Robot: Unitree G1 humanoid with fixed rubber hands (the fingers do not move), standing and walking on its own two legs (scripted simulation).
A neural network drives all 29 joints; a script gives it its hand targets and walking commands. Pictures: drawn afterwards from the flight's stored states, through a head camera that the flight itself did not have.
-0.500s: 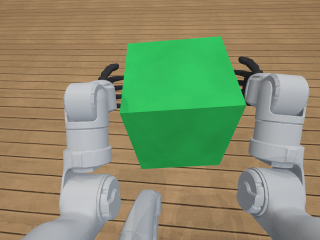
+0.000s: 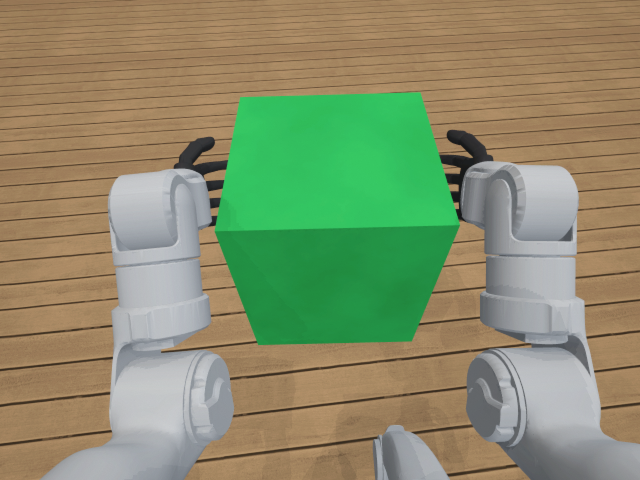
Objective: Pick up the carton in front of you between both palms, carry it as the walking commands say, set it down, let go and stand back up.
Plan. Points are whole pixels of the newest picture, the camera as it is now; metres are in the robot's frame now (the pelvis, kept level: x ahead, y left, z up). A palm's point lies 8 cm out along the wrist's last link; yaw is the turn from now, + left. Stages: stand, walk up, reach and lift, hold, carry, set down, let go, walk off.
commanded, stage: carry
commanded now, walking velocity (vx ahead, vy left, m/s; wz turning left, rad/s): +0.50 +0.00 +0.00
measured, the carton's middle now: (332, 228) +0.41 -0.01 +0.09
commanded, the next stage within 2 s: none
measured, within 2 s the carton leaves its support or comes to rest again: neither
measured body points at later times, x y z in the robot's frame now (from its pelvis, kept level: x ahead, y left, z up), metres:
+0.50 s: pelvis +0.27 -0.04 +0.02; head +0.30 -0.06 +0.47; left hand +0.64 +0.12 +0.13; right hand +0.66 -0.18 +0.13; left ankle +0.37 +0.12 -0.67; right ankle +0.25 -0.12 -0.73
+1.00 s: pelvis +0.58 +0.00 +0.02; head +0.58 +0.02 +0.47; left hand +0.86 +0.16 +0.10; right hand +0.87 -0.14 +0.11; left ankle +0.50 +0.09 -0.73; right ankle +0.71 -0.12 -0.69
